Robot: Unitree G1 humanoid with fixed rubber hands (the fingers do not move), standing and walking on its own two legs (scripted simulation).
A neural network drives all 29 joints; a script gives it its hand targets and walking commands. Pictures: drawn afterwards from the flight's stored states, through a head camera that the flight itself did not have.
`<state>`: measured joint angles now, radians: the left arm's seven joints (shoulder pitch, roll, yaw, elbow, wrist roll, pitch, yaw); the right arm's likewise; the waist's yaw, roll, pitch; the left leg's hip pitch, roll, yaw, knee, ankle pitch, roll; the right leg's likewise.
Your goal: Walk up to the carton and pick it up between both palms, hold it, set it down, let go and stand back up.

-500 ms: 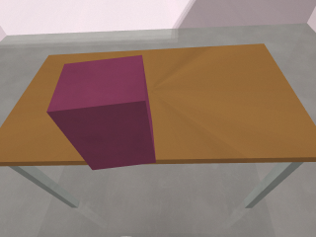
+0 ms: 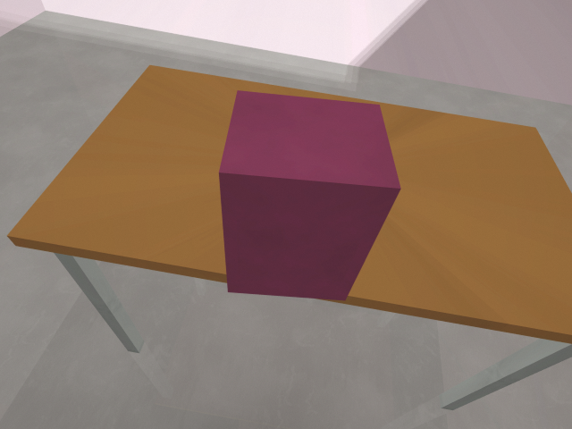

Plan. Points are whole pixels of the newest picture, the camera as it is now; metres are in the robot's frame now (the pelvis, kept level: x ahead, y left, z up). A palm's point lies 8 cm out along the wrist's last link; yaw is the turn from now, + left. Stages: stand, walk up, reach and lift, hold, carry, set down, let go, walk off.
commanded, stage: walk up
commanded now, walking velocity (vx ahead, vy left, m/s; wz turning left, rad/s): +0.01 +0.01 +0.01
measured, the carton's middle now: (297, 206) +0.42 +0.02 +0.06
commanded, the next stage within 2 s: none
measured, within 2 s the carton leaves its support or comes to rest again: neither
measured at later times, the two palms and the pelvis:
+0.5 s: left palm out of the picture +0.00 +0.26 -0.14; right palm out of the picture +0.00 -0.16 -0.15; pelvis +0.02 +0.04 +0.00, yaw -1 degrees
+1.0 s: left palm out of the picture +0.04 +0.14 -0.13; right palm out of the picture +0.00 -0.30 -0.15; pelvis +0.03 -0.08 +0.01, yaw -1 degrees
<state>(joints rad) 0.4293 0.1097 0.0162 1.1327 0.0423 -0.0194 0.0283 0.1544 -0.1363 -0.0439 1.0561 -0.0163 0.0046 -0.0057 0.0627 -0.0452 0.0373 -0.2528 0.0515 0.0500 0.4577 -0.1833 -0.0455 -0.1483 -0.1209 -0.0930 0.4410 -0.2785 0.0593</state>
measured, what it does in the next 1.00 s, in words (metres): steps on the spot: right foot, then right foot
